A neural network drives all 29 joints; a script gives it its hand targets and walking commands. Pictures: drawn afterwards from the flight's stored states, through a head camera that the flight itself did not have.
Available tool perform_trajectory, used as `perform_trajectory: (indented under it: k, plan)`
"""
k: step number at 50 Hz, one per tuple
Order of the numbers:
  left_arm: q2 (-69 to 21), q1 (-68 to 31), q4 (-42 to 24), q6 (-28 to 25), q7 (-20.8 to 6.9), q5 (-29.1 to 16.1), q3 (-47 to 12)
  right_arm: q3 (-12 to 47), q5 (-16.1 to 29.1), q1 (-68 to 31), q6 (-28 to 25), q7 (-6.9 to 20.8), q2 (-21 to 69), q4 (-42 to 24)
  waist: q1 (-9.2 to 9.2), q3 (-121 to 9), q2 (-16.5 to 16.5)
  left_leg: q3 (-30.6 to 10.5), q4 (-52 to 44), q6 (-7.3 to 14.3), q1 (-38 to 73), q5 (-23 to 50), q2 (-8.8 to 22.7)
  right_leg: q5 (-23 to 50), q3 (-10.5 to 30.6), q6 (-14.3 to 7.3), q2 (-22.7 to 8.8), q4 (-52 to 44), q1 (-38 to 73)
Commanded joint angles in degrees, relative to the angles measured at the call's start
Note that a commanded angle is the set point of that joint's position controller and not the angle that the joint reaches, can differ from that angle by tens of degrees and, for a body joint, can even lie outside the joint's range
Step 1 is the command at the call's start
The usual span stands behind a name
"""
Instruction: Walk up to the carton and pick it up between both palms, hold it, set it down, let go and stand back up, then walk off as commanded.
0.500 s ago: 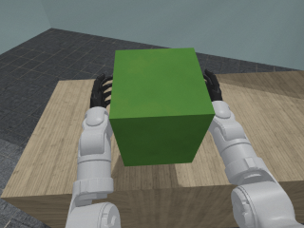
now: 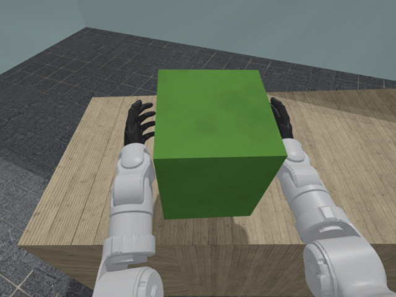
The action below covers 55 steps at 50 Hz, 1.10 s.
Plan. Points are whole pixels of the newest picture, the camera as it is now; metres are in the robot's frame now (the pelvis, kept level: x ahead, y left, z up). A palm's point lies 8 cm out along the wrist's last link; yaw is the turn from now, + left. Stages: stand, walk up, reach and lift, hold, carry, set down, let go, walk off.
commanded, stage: set down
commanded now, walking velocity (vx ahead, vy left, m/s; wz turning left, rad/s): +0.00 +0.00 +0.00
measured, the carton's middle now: (208, 149) +0.41 +0.04 +0.09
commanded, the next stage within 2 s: none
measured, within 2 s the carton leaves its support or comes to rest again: rests again in 1.66 s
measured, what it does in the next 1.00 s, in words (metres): stands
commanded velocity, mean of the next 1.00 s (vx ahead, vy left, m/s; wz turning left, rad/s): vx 0.00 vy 0.00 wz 0.00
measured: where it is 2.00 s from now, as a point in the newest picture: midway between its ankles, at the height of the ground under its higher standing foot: outside the picture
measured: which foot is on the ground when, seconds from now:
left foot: down 0.00-1.00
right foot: down 0.00-1.00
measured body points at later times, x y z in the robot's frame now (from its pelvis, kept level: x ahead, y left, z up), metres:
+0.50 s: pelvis +0.01 +0.00 +0.00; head +0.05 -0.02 +0.45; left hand +0.39 +0.19 +0.12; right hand +0.46 -0.10 +0.08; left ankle +0.00 +0.14 -0.75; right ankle +0.01 -0.11 -0.75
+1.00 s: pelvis +0.02 -0.01 +0.00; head +0.07 -0.03 +0.45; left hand +0.39 +0.18 +0.09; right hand +0.46 -0.10 +0.06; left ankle +0.00 +0.14 -0.75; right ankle +0.01 -0.11 -0.75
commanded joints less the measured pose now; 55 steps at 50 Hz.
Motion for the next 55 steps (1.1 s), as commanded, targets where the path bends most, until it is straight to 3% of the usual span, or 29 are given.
perform_trajectory:
  k: [1,2,5,7,8,10,12,13,14,16,17,18,19,20,21,24,25,28,30,32,34,40,41,44,47,52,53,54,55]
  plan:
    - [-28.5,-29.6,0.9,-3.0,-4.4,3.4,-21.6,9.9,-5.4,-41.1,-5.0,10.8,22.8,-8.5,3.97,-27.8,1.0,1.8,1.4,-2.1,24.2,31.2,-2.5,2.7,-5.3,-2.3,4.6,-3.9,6.1]
    - [-29.0,-30.8,0.2,-3.4,-4.3,2.7,-22.4,8.9,-6.8,-42.4,-5.6,10.5,22.2,-10.2,3.41,-29.9,-1.0,1.3,1.1,-1.8,25.1,30.4,-2.1,2.8,-5.9,-2.0,4.9,-3.1,5.7]
    - [-29.5,-27.5,0.6,-3.5,-4.4,2.9,-22.3,9.0,-6.6,-39.8,-6.0,10.2,22.1,-10.0,2.83,-29.8,-0.3,1.2,2.3,-2.1,25.2,36.0,-2.1,6.4,-5.7,-2.5,4.9,-3.9,5.6]
    - [-28.9,-28.5,0.6,-4.1,-4.5,2.8,-21.7,8.6,-7.7,-40.2,-6.5,10.3,22.4,-8.3,3.53,-29.8,-0.4,1.9,2.2,-1.8,24.7,35.0,-2.3,4.8,-5.7,-2.8,4.7,-4.3,5.0]
    - [-28.8,-28.7,2.1,-4.3,-4.5,2.1,-21.3,8.2,-8.3,-42.6,-6.6,10.4,21.8,-10.6,3.97,-31.3,-2.6,1.6,2.1,-1.7,24.3,34.4,-2.1,3.5,-5.9,-3.1,5.1,-5.0,5.1]
    - [-30.0,-26.8,1.4,-5.1,-4.0,2.0,-21.9,9.0,-8.3,-41.9,-7.6,10.5,21.9,-10.7,4.62,-33.1,-2.2,2.0,2.9,-1.9,24.3,39.4,-1.7,8.2,-5.6,-2.8,4.8,-4.3,4.3]
    - [-29.3,-27.5,2.1,-5.3,-4.2,3.1,-20.8,8.8,-8.9,-41.0,-7.6,10.5,22.0,-9.2,4.86,-31.9,-2.0,2.2,1.9,-1.5,23.1,36.3,-2.0,7.0,-5.5,-2.7,4.7,-4.0,5.2]
    - [-28.0,-27.6,2.2,-5.4,-4.4,3.2,-18.8,9.4,-9.1,-42.1,-7.4,10.5,22.6,-10.4,6.11,-30.8,-3.0,2.4,1.9,-1.0,22.2,35.1,-2.4,6.6,-5.5,-2.2,4.7,-2.8,6.4]
    - [-29.4,-28.2,2.1,-5.8,-4.3,3.2,-20.7,8.6,-9.7,-40.4,-7.7,10.6,22.5,-9.0,4.49,-32.0,-1.6,2.4,2.5,-1.9,22.6,37.2,-2.4,8.0,-5.7,-2.2,4.7,-2.5,6.0]
    - [-29.4,-27.2,4.0,-6.3,-4.1,3.4,-18.9,7.2,-10.0,-41.4,-7.8,11.1,22.2,-7.3,5.79,-29.7,-4.0,2.6,1.2,-1.0,21.6,33.5,-1.8,4.9,-5.7,-2.7,4.7,-4.0,4.3]
    - [-29.8,-27.6,4.5,-6.4,-4.2,3.9,-18.4,5.5,-11.5,-40.4,-7.7,11.3,21.1,-5.0,4.80,-28.3,-2.9,2.3,1.1,-1.4,21.2,33.8,-1.9,4.1,-5.9,-2.7,4.9,-3.9,4.0]
    - [-29.8,-27.3,4.6,-6.7,-4.0,3.8,-18.1,5.8,-11.1,-41.5,-8.3,11.6,21.6,-5.3,5.74,-29.8,-2.3,2.6,1.6,-1.5,21.9,36.2,-1.8,5.5,-5.5,-3.2,4.7,-4.1,3.9]
    - [-30.9,-27.6,3.4,-7.2,-4.0,3.8,-19.6,5.0,-11.6,-40.4,-9.2,11.4,21.1,-5.5,4.57,-31.2,-1.6,2.1,2.3,-1.9,22.4,38.6,-1.9,6.2,-6.1,-2.7,4.9,-3.6,2.8]
    - [-30.4,-25.8,3.4,-6.9,-3.7,4.4,-19.2,6.4,-11.0,-38.9,-8.9,11.6,22.0,-4.8,6.07,-31.3,-1.5,2.4,3.1,-2.1,22.8,40.7,-1.2,6.9,-5.8,-3.7,5.3,-4.7,3.5]
    - [-29.8,-26.2,3.9,-7.7,-3.3,3.5,-19.1,4.7,-11.3,-38.1,-8.9,11.9,20.9,-2.0,5.24,-30.6,-1.0,2.2,2.7,-2.3,21.8,40.8,-1.1,7.3,-5.7,-3.9,5.1,-5.0,2.6]
    - [-31.3,-25.6,4.1,-8.1,-3.3,4.1,-18.4,6.6,-11.8,-41.8,-10.4,11.3,22.1,-8.0,6.05,-32.4,-3.5,2.3,2.5,-1.7,22.5,40.5,-1.7,9.0,-5.9,-2.4,5.3,-3.4,3.5]
    - [-30.2,-24.9,6.3,-8.5,-3.4,3.8,-18.9,5.2,-12.2,-41.6,-10.7,11.5,21.3,-6.9,5.34,-31.8,-3.9,1.8,2.9,-1.8,20.5,40.4,-1.4,8.2,-5.8,-3.3,5.3,-4.5,2.9]
    - [-31.9,-27.0,3.0,-10.6,-2.4,4.0,-20.5,4.4,-12.5,-38.7,-11.6,12.1,20.9,-2.0,5.50,-33.4,-0.4,2.2,4.2,-2.9,22.2,46.3,-1.0,8.7,-5.4,-4.2,5.5,-5.1,0.5]
    - [-29.9,-27.5,4.9,-10.4,-2.3,4.6,-17.9,3.7,-13.1,-39.5,-11.3,12.3,19.8,-1.5,5.92,-31.5,-2.0,2.5,2.8,-2.3,21.9,40.9,-1.0,5.9,-6.0,-4.0,5.3,-4.7,0.2]
    - [-29.1,-27.2,5.6,-11.0,-2.3,5.5,-15.9,4.5,-13.2,-42.3,-11.7,12.5,21.0,-3.0,8.08,-30.7,-3.4,3.4,2.6,-1.4,20.1,39.1,-1.3,6.6,-5.1,-3.7,5.1,-4.1,1.9]
    - [-29.1,-26.5,7.8,-10.3,-2.6,5.6,-14.5,2.4,-15.0,-40.5,-11.1,12.8,20.0,-0.8,6.75,-28.0,-4.8,3.6,1.1,-0.9,18.4,36.2,-1.4,6.0,-5.4,-3.2,5.1,-3.6,2.9]
    - [-30.3,-30.4,7.1,-13.1,-1.3,5.9,-15.5,0.2,-16.2,-42.2,-13.3,13.3,20.0,0.1,6.67,-33.1,-1.7,3.3,2.3,-2.1,19.6,38.2,-1.0,3.9,-5.2,-4.2,5.2,-4.1,-1.2]
    - [-29.7,-29.2,7.8,-13.5,-0.9,5.8,-15.7,0.2,-16.1,-40.6,-13.6,13.5,19.7,0.6,7.02,-32.9,-2.4,3.4,3.0,-2.1,18.6,39.8,-0.8,4.9,-4.8,-5.1,5.2,-5.3,-0.6]
    - [-28.3,-29.5,9.3,-13.3,-0.7,6.1,-13.9,-1.2,-16.8,-42.8,-13.1,13.6,16.9,2.2,6.46,-28.3,-3.9,3.2,1.3,-1.1,16.9,35.0,-1.0,2.8,-4.7,-4.4,5.1,-4.3,-0.5]
    - [-28.0,-28.6,9.9,-14.1,-1.1,6.4,-12.6,-1.2,-17.8,-40.5,-12.7,13.7,18.3,4.6,7.53,-28.4,-5.2,3.9,1.1,-0.8,15.3,35.2,-1.1,4.8,-4.6,-3.9,4.8,-3.8,1.4]
    - [-28.2,-28.4,8.6,-16.3,-0.3,6.0,-13.8,-0.2,-17.0,-41.6,-14.8,14.2,18.2,4.1,8.73,-31.3,-3.6,3.7,2.8,-1.2,15.7,41.8,-0.6,7.8,-4.2,-4.8,5.0,-3.6,-0.5]
    - [-28.2,-28.0,9.4,-16.2,-0.2,6.0,-13.1,-1.4,-17.3,-41.1,-14.7,14.3,17.6,4.6,8.18,-30.5,-5.2,3.7,1.6,-1.2,15.8,37.8,-0.4,4.5,-5.0,-3.9,5.5,-3.2,-1.5]
    - [-28.5,-28.4,8.0,-17.1,0.0,6.1,-14.2,-1.2,-17.7,-40.6,-15.3,14.2,17.9,4.0,7.39,-33.0,-3.2,3.9,2.1,-1.0,15.9,38.9,-0.9,6.2,-4.2,-4.4,5.2,-3.4,-1.0]
    - [-28.9,-26.0,8.8,-17.2,-0.1,6.4,-14.1,-0.1,-17.8,-39.6,-15.3,13.8,18.6,5.3,8.02,-30.9,-5.3,3.7,2.7,-1.2,16.0,42.5,-0.2,8.8,-4.7,-4.5,5.6,-2.9,-0.5]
